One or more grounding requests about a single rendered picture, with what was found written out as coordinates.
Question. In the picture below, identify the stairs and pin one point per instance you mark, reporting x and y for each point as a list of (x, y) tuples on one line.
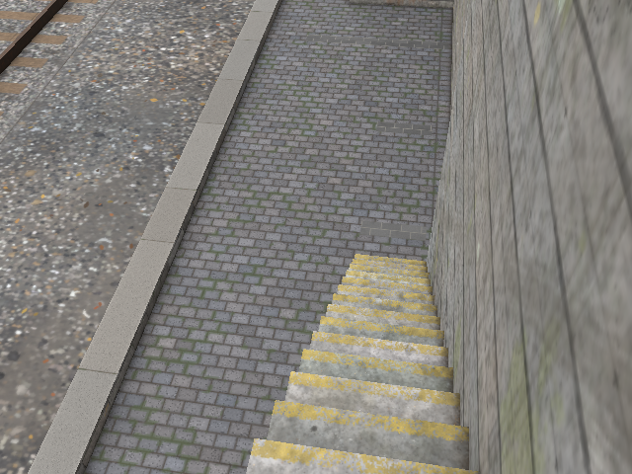
[(374, 393)]

